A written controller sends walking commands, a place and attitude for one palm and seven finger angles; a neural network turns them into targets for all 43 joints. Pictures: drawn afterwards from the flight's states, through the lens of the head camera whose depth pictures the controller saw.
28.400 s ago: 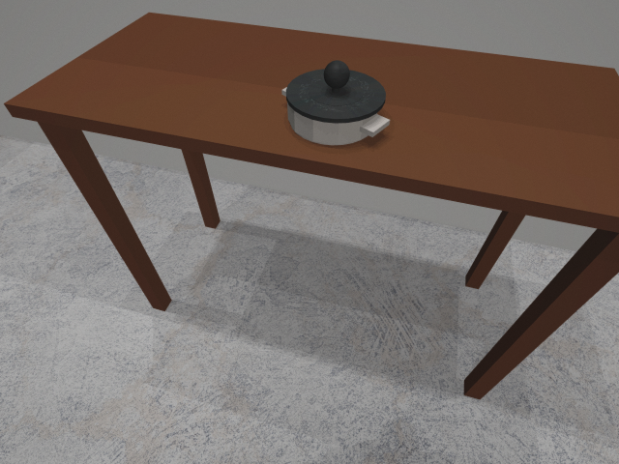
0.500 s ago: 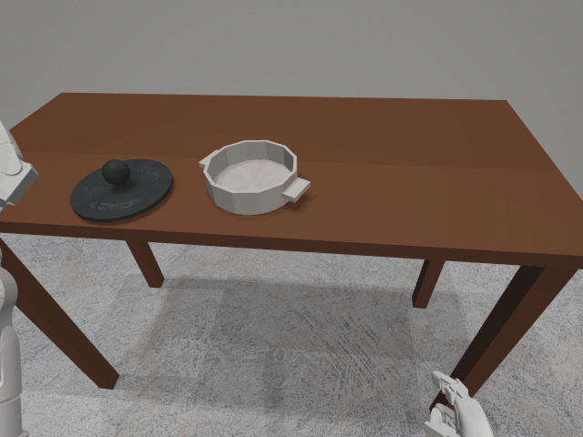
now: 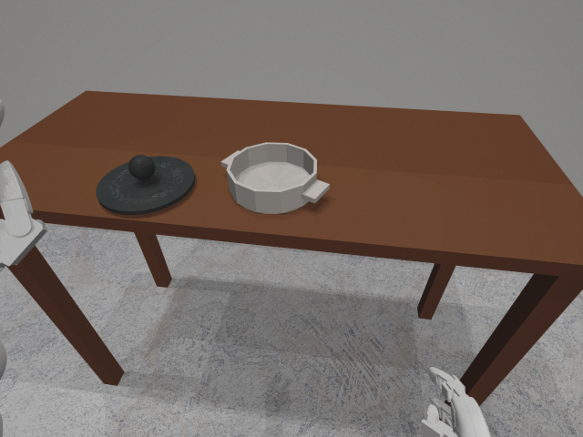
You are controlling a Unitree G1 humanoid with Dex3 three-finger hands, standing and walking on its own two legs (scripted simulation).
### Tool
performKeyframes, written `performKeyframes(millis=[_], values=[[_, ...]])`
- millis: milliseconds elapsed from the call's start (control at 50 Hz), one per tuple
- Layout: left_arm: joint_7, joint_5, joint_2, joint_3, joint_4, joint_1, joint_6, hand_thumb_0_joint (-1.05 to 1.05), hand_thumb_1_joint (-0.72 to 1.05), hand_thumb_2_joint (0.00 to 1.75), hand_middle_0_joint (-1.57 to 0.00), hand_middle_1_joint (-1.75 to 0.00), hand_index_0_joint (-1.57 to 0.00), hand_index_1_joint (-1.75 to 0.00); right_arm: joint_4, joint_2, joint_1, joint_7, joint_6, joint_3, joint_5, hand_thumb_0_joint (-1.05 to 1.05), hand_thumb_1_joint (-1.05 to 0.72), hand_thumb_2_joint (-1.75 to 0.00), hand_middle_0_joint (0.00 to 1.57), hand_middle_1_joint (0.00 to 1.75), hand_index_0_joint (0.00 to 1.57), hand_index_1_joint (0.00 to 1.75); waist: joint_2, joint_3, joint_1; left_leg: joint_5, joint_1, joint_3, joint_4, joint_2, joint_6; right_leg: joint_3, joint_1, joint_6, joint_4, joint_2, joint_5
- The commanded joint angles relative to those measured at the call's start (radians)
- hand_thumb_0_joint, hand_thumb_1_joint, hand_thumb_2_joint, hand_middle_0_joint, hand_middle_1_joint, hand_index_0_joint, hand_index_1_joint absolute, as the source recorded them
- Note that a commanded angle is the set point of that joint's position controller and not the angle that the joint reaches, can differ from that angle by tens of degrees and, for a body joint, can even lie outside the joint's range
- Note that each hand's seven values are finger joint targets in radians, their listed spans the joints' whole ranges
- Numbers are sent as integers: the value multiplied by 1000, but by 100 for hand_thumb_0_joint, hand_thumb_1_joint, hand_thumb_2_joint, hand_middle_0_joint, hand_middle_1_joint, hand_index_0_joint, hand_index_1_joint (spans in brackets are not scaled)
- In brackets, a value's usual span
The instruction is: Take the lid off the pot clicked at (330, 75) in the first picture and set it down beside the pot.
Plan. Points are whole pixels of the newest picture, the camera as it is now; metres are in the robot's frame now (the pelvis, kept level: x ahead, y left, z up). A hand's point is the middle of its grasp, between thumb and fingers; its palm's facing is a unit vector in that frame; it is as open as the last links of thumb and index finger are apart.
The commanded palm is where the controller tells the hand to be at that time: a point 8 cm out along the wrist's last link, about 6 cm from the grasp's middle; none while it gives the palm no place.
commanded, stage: draw the hand back to the body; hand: left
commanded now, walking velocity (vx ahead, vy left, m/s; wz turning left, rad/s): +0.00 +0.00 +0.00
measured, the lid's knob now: (141, 167) +0.51 +0.36 +0.12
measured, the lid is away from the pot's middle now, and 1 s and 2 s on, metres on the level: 0.24 0.24 0.24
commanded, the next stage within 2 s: step back with the hand held close in 0.04 s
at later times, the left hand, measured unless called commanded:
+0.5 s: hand (46, 229) +0.19 +0.25 +0.27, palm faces +0.41 -0.79 -0.46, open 7.4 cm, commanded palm +0.12 +0.31 +0.29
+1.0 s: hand out of the picture +0.09 +0.27 +0.28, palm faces +0.51 -0.80 -0.30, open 7.4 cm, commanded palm +0.02 +0.33 +0.29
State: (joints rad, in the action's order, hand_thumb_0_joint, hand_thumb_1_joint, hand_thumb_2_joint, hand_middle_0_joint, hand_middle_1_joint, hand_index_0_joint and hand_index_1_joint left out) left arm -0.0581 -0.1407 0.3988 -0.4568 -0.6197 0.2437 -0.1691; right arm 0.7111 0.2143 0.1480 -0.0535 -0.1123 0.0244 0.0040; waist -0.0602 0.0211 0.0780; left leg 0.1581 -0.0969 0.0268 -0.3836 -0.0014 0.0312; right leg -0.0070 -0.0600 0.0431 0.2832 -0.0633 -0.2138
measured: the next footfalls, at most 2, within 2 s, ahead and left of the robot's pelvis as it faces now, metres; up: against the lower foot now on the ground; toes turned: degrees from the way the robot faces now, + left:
left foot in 1.00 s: +0.02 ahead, +0.13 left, +0.00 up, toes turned +2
right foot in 1.32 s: -0.22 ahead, -0.11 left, +0.00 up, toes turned -6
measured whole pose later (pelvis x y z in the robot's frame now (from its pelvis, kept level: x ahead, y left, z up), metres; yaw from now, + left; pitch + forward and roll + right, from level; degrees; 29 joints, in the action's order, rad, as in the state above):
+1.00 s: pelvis -0.11 +0.05 -0.03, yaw +1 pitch -3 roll -3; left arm -0.15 -0.07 0.46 -0.54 -0.73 0.27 -0.21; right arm 0.61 0.22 0.23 -0.04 -0.05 0.00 0.04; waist -0.03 0.01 -0.05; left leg 0.37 -0.42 -0.01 -0.72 0.01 0.02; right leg -0.03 0.33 -0.02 0.56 -0.02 -0.18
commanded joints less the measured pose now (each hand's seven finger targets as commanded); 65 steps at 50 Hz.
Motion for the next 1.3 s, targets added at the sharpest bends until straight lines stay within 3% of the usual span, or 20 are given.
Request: performKeyframes(millis=[0,120,140,180,260,400,580,740,800,840,900,940,960,1000,1020,1060,1120,1220,1240,1280], values=[[-24,-4,176,-78,-129,-208,-36,0,90,90,-20,-30,-20,-30,-159,98,-173,-16,-62,-34,-3,0,-90,-90,20,30,20,30,-21,-8,-22,-8,134,-30,55,42,9,9,231,-4,-106,56,20],[-23,-1,182,-81,-186,-179,-38,0,90,90,-20,-30,-20,-30,-166,96,-182,-11,-65,-34,-9,0,-90,-90,20,30,20,30,-17,-48,-8,-13,138,-43,64,46,7,11,202,-1,-92,56,25],[-52,39,383,-234,-297,-348,-83,0,90,90,-20,-30,-20,-30,-229,137,-175,-6,-45,-37,12,0,-90,-90,20,30,20,30,-2,13,-37,75,48,-76,-4,51,26,157,331,-9,-126,111,33],[-56,45,289,-171,-219,-231,-98,0,90,90,-20,-30,-20,-30,-206,118,-155,1,-24,-42,0,0,-90,-90,20,30,20,30,57,14,-52,75,36,-93,-86,38,28,194,373,12,-143,168,26],[-52,49,226,-117,-156,-105,-67,0,90,90,-20,-30,-20,-30,-227,128,-95,8,15,-64,19,0,-90,-90,20,30,20,30,61,-77,-78,-72,26,-92,-123,82,20,153,331,11,-39,206,220],[-65,39,299,-220,-299,55,-79,0,90,90,-20,-30,-20,-30,-293,139,-73,2,55,-76,23,0,-90,-90,20,30,20,30,-16,-206,-62,-399,-28,-167,-31,175,37,40,238,-37,154,83,213],[-97,39,345,-319,-446,130,-121,0,90,90,-20,-30,-20,-30,-300,134,-34,2,14,-88,14,0,-90,-90,20,30,20,30,-148,-229,-69,4,-218,-216,55,210,28,28,223,-24,257,64,-41],[-119,39,278,-247,-182,-85,-88,0,90,90,-20,-30,-20,-30,-247,132,-1,-20,-6,-89,28,0,-90,-90,20,30,20,30,-19,-56,-115,445,-353,-225,68,186,13,53,340,7,191,83,-226],[-116,51,270,-206,-143,-128,-78,0,90,90,-20,-30,-20,-30,-240,126,-2,-17,-9,-88,31,0,-90,-90,20,30,20,30,71,-12,-120,366,-274,-170,-88,131,7,130,471,31,39,155,-282],[-113,61,270,-181,-156,-130,-80,0,90,90,-20,-30,-20,-30,-233,120,0,-10,-4,-88,34,0,-90,-90,20,30,20,30,173,-24,-119,255,-154,-112,-354,65,-11,245,602,73,-61,298,-240],[-105,65,273,-175,-214,-63,-72,0,90,90,-20,-30,-20,-30,-247,105,0,3,7,-80,34,0,-90,-90,20,30,20,30,199,-73,-114,273,-143,-102,-499,47,-11,223,604,102,-40,373,-106],[-101,63,293,-189,-300,-63,-76,0,90,90,-20,-30,-20,-30,-270,110,-17,1,15,-72,32,0,-90,-90,20,30,20,30,188,-46,-114,277,-159,-121,-342,71,-3,160,589,71,19,327,-126],[-104,62,306,-205,-336,-63,-88,0,90,90,-20,-30,-20,-30,-278,123,-31,-4,14,-69,24,0,-90,-90,20,30,20,30,94,-24,-113,294,-219,-177,-157,106,18,110,558,34,94,248,-154],[-119,59,317,-249,-417,-68,-119,0,90,90,-20,-30,-20,-30,-297,143,-46,-22,-8,-71,7,0,-90,-90,20,30,20,30,-303,-21,-106,308,-434,-421,152,294,101,9,435,-42,524,29,-173],[-121,59,324,-266,-422,-55,-129,0,90,90,-20,-30,-20,-30,-288,100,-24,-17,-26,-73,-6,0,-90,-90,20,30,20,30,-339,-87,-105,342,-454,-435,207,353,118,54,437,-37,750,14,-293],[-125,45,333,-295,-439,-89,-133,0,90,90,-20,-30,-20,-30,-257,109,-12,6,-48,-93,-4,0,-90,-90,20,30,20,30,-210,-142,-107,403,-473,-384,211,359,112,95,398,-38,925,-9,-309],[-133,18,316,-308,-421,-42,-112,0,90,90,-20,-30,-20,-30,-233,102,-12,10,-62,-109,1,0,-90,-90,20,30,20,30,-117,-219,-99,116,-216,-291,100,294,92,55,482,-51,739,7,-318],[-119,4,280,-255,-305,-99,-91,0,90,90,-20,-30,-20,-30,-205,95,10,9,-57,-107,-4,0,-90,-90,20,30,20,30,-242,-215,-111,311,-202,-242,212,262,-18,-57,282,-12,266,-4,-308],[-113,8,280,-239,-283,-119,-93,0,90,90,-20,-30,-20,-30,-194,97,22,7,-48,-109,-6,0,-90,-90,20,30,20,30,-223,-215,-116,320,-210,-217,172,252,-49,-51,234,10,147,25,-243],[-106,19,311,-227,-247,-113,-95,0,90,90,-20,-30,-20,-30,-172,77,60,5,-25,-108,-3,0,-90,-90,20,30,20,30,-17,-218,-139,251,-148,-116,-149,150,-88,116,317,100,-42,227,-147]])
